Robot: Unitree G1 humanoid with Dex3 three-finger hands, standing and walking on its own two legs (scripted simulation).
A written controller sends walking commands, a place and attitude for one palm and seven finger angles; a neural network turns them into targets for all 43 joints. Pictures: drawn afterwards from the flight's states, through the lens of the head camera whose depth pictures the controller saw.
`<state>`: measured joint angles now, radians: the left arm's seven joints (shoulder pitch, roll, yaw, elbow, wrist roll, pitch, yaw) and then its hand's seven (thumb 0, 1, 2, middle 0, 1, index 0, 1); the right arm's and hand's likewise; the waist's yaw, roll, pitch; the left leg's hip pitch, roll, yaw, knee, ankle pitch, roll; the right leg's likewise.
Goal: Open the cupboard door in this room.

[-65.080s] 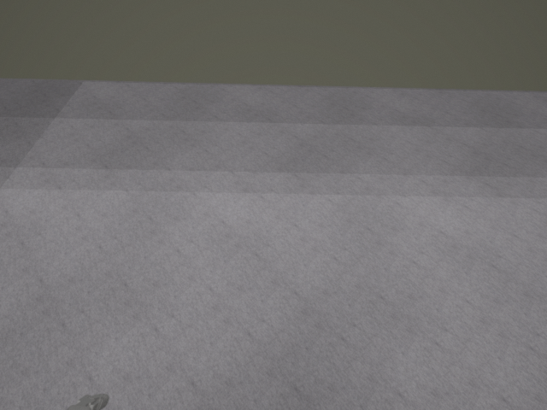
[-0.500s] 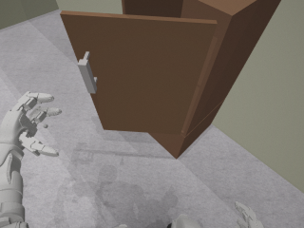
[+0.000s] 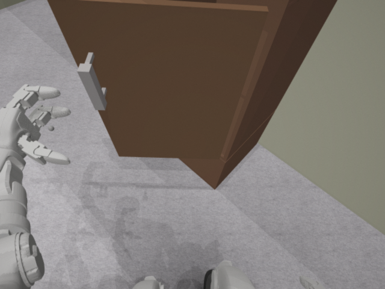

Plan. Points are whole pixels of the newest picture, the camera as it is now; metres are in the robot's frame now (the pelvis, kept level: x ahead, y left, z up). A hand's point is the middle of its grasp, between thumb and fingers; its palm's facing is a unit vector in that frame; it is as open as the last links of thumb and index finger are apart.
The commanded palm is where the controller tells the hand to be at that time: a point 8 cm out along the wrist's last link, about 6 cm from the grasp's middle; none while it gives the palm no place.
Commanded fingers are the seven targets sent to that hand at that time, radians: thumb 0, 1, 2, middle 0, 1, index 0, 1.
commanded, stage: move the hooked fingers beside the handle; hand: left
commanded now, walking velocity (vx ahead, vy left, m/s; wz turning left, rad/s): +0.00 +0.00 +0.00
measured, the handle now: (95, 82) +0.55 +0.22 +0.06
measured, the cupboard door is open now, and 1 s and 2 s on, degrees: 42 42 42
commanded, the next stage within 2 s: slide the fingers in behind the handle in 1.46 s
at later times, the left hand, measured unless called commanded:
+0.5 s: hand (62, 101) +0.48 +0.27 +0.07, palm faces -0.04 -1.00 -0.02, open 13.9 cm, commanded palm +0.47 +0.32 +0.06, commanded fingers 0.00 -0.50 0.30 -0.30 -1.20 -0.30 -1.20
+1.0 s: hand (70, 95) +0.51 +0.27 +0.06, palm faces -0.04 -1.00 -0.02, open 13.9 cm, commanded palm +0.48 +0.31 +0.06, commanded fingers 0.00 -0.50 0.30 -0.30 -1.20 -0.30 -1.20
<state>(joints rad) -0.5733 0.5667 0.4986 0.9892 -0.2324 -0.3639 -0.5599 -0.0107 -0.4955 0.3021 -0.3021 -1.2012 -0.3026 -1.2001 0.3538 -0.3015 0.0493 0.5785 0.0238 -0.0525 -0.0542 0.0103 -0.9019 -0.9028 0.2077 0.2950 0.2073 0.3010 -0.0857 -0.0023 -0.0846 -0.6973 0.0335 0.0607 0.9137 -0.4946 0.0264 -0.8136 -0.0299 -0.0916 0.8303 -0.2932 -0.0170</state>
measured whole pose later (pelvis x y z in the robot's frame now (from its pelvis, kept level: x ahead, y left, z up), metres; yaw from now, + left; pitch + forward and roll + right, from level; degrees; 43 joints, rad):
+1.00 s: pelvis +0.02 +0.01 -0.01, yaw -2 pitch +23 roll -4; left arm -0.83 0.69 0.53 1.14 -0.13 -0.35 -0.51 -0.01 -0.49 0.30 -0.30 -1.20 -0.30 -1.20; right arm 0.43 -0.30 0.06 0.55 -0.01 0.11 -0.01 0.01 -0.90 -0.90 0.21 0.29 0.21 0.30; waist -0.17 0.01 -0.09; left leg -0.85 0.06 0.05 0.99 -0.54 0.04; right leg -0.94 -0.01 -0.10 0.85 -0.31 0.00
